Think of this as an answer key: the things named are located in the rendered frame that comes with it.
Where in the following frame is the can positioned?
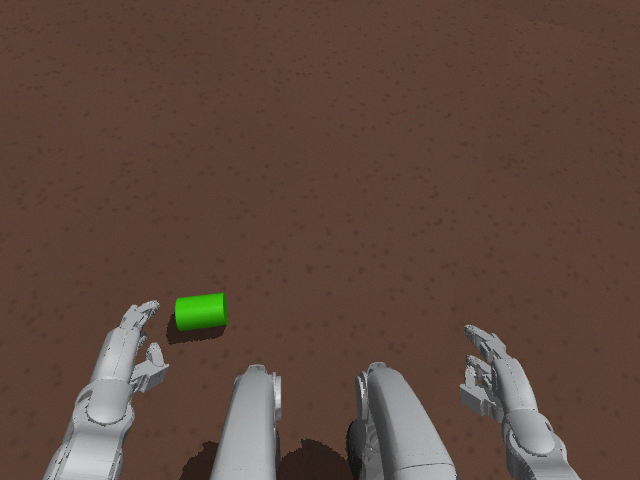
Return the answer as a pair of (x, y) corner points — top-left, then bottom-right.
(175, 293), (228, 331)

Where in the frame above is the left robot hand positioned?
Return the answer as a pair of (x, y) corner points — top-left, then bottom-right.
(89, 300), (169, 394)

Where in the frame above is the left robot arm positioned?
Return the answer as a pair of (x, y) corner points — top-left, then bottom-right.
(42, 379), (135, 480)

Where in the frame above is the right robot hand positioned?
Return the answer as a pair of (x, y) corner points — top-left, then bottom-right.
(460, 324), (538, 426)

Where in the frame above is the right robot arm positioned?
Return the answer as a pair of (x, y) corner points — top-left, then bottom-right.
(502, 409), (581, 480)

